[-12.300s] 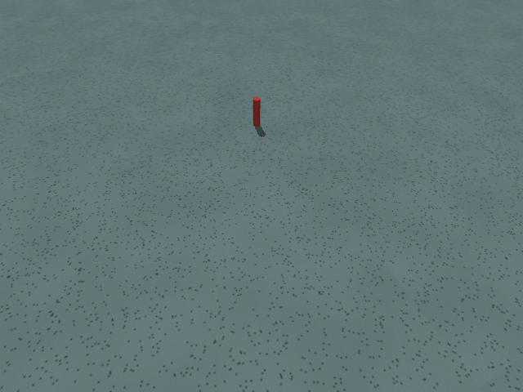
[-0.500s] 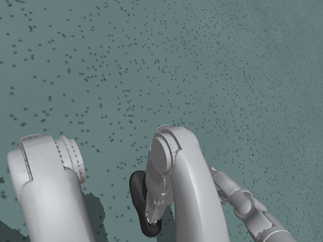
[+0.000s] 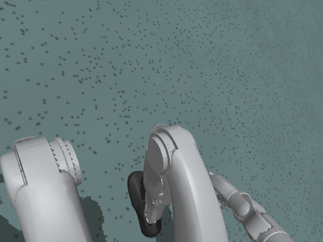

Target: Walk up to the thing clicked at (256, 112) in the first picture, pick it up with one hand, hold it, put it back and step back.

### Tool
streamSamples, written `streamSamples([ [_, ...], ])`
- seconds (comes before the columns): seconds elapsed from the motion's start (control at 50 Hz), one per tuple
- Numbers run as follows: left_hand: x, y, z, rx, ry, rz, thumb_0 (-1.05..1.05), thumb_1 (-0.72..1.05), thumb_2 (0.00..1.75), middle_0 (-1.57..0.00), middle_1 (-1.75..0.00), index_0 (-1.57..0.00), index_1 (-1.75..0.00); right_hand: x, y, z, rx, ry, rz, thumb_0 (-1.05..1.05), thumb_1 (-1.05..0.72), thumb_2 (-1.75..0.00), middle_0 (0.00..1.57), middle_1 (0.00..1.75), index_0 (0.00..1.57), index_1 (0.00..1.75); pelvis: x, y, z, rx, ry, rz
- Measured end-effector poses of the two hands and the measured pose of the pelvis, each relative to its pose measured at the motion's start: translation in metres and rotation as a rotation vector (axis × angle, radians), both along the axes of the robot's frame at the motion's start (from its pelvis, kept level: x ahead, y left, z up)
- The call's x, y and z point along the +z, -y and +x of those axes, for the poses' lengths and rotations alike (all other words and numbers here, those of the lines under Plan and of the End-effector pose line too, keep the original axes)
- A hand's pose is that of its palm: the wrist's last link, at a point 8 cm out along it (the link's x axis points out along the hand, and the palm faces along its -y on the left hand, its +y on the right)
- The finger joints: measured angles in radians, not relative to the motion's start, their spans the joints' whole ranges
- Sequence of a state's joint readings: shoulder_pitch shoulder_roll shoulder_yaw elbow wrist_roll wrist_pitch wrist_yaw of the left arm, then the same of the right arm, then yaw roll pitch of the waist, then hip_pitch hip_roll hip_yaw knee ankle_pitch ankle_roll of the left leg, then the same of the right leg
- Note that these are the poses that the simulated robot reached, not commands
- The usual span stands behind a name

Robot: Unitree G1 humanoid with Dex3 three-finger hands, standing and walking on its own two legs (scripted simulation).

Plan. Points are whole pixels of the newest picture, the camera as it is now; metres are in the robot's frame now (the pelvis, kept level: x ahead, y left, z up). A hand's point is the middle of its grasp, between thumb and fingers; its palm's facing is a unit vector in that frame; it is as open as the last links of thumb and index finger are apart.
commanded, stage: rest palm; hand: left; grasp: from the side
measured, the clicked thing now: out of the picture +0.43 +0.38 -0.18
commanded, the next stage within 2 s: close in 0.34 s
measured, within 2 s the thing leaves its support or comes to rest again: leaves its support in 1.38 s
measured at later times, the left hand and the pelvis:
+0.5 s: hand out of the picture +0.39 +0.36 -0.16, palm faces +0.56 -0.83 -0.01, open 16.6 cm; pelvis +0.00 +0.00 +0.00, yaw -1 degrees
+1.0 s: hand out of the picture +0.41 +0.37 -0.15, palm faces +0.55 -0.84 +0.00, open 7.6 cm; pelvis +0.00 +0.00 +0.00, yaw -1 degrees
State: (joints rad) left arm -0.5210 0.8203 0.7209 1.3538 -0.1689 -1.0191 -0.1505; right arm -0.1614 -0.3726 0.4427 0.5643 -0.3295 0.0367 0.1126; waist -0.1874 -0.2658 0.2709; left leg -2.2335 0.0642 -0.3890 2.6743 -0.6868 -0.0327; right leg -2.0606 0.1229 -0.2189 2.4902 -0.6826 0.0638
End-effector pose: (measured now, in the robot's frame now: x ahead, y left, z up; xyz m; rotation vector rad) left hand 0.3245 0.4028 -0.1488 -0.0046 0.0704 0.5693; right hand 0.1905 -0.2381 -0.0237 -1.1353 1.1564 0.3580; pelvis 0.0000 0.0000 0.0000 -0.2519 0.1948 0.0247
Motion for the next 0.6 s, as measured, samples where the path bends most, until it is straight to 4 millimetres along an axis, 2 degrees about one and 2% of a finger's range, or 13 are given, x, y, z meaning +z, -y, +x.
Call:
streamSamples([
  [0.26,-0.003,0.006,0.006,0.016,0.006,-0.013,-0.01,-0.54,0.16,-0.05,-0.10,-0.04,-0.10,0.001,-0.001,0.002,0.012,-0.002,-0.006,0.00,-0.90,-0.90,0.21,0.30,0.20,0.30,0.000,0.000,-0.001,-0.003,0.006,-0.002],
  [0.46,-0.005,0.006,0.016,0.023,-0.001,-0.004,-0.01,-0.43,0.22,-0.06,-0.11,-0.05,-0.11,0.003,-0.002,-0.002,0.017,-0.015,-0.020,0.00,-0.89,-0.90,0.21,0.30,0.20,0.30,0.000,-0.001,-0.002,-0.008,0.013,-0.008],
  [0.6,-0.006,0.007,0.023,0.032,0.008,-0.002,-0.01,-0.27,0.30,-0.17,-0.21,-0.15,-0.21,0.004,-0.003,-0.007,0.014,-0.035,-0.026,0.00,-0.88,-0.89,0.21,0.30,0.20,0.30,0.001,-0.002,-0.002,-0.012,0.011,-0.015],
])
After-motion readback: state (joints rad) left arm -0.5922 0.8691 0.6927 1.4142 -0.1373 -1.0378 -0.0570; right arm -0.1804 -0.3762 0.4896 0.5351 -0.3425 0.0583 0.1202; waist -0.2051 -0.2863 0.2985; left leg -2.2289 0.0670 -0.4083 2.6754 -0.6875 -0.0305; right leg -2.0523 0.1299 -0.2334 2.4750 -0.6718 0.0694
